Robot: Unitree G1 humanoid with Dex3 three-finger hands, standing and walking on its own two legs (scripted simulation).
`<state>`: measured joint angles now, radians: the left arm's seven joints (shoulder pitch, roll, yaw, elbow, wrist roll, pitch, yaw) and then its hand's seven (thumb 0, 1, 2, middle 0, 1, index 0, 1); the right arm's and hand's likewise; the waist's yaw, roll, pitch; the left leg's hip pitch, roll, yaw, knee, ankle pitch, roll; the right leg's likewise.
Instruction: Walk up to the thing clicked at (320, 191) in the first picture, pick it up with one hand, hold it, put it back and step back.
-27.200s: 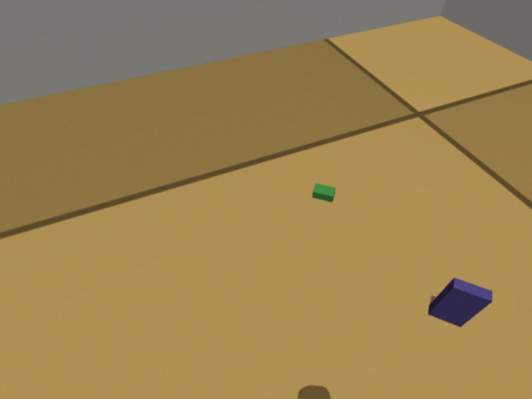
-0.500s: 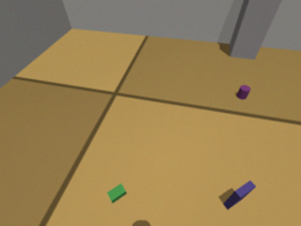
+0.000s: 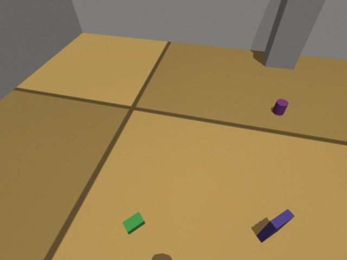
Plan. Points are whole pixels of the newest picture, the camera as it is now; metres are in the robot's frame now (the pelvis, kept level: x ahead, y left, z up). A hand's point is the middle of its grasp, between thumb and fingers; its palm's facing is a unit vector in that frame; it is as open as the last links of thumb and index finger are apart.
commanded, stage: stand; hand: left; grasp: from above
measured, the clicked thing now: (133, 222) +0.45 +0.26 -0.76
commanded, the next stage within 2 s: rise first in 0.58 s
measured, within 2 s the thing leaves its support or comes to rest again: neither
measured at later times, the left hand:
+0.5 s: hand out of the picture +0.07 +0.25 -0.16, palm faces -0.03 -0.94 -0.34, open 7.4 cm
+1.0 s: hand out of the picture +0.14 +0.26 -0.17, palm faces -0.05 -0.92 -0.39, open 10.1 cm
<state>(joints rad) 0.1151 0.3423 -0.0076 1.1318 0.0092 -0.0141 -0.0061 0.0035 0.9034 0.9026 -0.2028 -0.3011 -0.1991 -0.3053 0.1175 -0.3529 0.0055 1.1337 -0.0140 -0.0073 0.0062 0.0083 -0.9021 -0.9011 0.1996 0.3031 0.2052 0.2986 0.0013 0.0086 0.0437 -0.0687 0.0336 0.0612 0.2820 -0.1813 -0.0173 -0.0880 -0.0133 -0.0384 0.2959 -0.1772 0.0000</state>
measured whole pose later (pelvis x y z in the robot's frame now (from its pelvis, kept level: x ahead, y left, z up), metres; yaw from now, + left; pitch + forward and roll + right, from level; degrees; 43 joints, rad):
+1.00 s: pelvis -0.02 +0.01 -0.02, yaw +1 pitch +7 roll +0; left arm -0.03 0.32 0.13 0.96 0.15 0.05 0.00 0.00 0.24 0.88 -0.21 -0.78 -0.21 -0.78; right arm 0.25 -0.25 -0.02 0.76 0.03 -0.03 -0.02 0.01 -0.94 -0.91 0.20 0.30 0.20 0.30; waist -0.02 0.00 -0.01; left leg -0.45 0.03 0.04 0.62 -0.30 0.00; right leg -0.45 -0.03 -0.05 0.62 -0.29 0.00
